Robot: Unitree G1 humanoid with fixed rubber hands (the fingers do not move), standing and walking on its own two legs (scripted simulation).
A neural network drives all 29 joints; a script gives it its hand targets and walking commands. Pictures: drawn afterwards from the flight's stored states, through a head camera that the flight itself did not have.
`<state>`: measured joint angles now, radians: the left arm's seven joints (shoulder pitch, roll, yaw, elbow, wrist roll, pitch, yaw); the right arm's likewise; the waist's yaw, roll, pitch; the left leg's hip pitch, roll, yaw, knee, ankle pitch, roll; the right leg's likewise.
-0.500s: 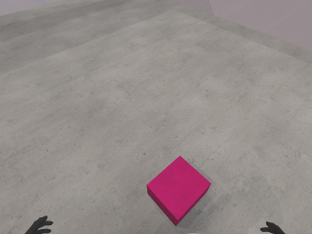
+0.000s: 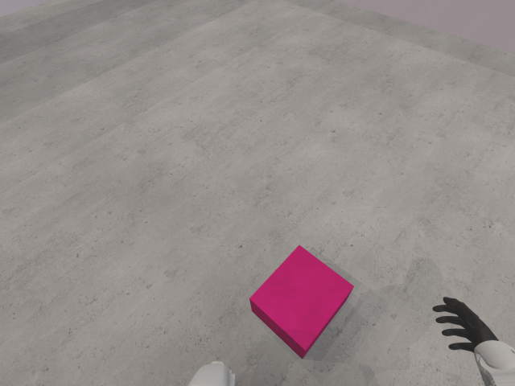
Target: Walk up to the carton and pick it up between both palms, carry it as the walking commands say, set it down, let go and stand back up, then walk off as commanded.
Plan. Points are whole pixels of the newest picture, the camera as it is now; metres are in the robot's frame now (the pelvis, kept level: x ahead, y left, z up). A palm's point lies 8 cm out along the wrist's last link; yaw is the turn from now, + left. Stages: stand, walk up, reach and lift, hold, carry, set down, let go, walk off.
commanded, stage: walk up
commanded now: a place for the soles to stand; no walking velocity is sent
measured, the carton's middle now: (300, 299) +0.47 -0.12 -0.69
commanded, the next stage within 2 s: none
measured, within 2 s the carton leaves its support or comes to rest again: neither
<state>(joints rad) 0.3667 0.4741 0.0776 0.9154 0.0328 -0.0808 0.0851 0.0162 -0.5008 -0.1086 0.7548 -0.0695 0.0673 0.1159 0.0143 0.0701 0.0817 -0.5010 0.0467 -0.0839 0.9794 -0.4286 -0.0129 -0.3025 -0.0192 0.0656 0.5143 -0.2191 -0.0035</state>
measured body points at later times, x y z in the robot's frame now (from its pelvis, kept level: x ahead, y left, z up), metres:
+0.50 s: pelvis +0.07 +0.15 -0.03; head +0.09 +0.11 +0.41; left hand +0.27 +0.48 -0.07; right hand +0.08 -0.22 -0.12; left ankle +0.12 +0.28 -0.69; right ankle +0.09 +0.02 -0.73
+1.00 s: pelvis +0.11 +0.22 -0.03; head +0.14 +0.21 +0.42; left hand +0.41 +0.44 -0.11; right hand -0.03 -0.13 -0.09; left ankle +0.20 +0.32 -0.72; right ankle +0.06 +0.12 -0.73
